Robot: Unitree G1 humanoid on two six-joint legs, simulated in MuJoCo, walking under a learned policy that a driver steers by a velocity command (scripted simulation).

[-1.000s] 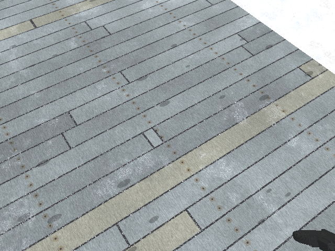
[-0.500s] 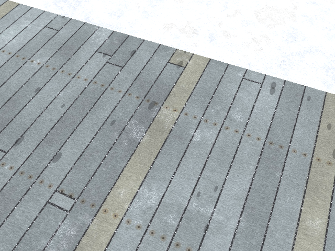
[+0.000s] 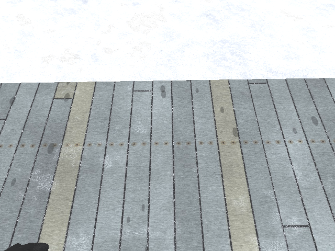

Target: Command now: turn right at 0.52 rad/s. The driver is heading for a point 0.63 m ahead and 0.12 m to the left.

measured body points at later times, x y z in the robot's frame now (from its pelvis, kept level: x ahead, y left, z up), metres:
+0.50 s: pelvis +0.00 -0.02 +0.00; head +0.02 -0.02 +0.45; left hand +0.16 +0.22 -0.10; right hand +0.11 -0.28 -0.12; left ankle +0.03 +0.13 -0.73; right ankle -0.03 -0.13 -0.73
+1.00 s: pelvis +0.01 -0.02 +0.00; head +0.02 -0.03 +0.45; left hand +0.13 +0.22 -0.12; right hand +0.07 -0.30 -0.13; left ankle +0.03 +0.13 -0.73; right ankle -0.03 -0.13 -0.73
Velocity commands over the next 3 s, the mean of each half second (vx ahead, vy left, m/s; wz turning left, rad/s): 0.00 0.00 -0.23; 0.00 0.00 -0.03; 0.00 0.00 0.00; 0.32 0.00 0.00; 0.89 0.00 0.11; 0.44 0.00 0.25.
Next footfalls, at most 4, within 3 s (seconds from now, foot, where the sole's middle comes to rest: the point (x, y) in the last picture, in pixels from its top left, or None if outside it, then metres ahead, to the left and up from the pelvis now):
0.02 left None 0.07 0.12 -0.77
0.36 right None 0.01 -0.13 -0.77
2.36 right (210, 239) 0.51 -0.12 -0.77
2.80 left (170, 159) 0.87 0.03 -0.77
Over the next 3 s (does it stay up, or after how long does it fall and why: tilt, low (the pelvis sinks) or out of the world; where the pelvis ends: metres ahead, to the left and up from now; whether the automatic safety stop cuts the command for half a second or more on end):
stays up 0.75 -0.04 0.00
